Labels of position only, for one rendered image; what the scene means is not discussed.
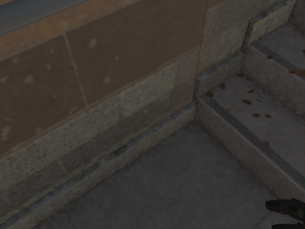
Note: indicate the right robot hand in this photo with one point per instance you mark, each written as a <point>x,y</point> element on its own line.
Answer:
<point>292,207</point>

